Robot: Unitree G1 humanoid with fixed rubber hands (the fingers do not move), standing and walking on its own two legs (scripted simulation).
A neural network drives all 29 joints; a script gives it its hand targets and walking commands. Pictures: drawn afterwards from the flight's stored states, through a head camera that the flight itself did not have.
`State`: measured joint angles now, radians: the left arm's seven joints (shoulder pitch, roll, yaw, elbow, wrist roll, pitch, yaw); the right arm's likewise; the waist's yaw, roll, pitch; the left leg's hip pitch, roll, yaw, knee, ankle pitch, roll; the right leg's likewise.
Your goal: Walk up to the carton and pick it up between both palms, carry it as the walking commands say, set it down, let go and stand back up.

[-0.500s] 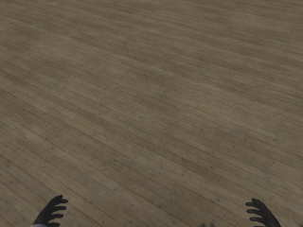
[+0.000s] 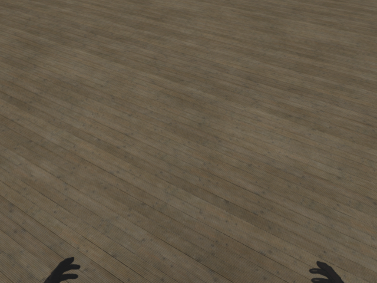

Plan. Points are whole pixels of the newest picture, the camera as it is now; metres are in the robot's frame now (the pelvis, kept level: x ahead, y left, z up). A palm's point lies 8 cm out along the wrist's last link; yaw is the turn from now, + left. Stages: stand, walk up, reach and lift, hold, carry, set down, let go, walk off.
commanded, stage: stand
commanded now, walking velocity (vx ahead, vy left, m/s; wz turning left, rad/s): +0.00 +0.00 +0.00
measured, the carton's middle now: out of the picture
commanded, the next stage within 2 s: walk up in 0.04 s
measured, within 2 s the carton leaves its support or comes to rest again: neither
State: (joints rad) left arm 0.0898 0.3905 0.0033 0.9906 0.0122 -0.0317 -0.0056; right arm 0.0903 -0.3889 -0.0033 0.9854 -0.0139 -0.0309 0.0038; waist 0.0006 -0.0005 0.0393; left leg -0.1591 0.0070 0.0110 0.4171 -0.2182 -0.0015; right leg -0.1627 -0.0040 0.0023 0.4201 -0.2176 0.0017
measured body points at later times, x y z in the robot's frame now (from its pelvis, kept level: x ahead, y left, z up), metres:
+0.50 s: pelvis -0.02 -0.04 -0.02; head +0.00 -0.05 +0.43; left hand +0.19 +0.27 -0.08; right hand +0.09 -0.42 -0.08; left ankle +0.01 +0.12 -0.74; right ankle +0.00 -0.18 -0.74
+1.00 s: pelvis -0.02 -0.09 +0.00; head +0.01 -0.06 +0.45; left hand +0.28 +0.10 -0.10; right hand -0.10 -0.47 -0.03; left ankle +0.04 -0.04 -0.74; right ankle -0.06 -0.25 -0.68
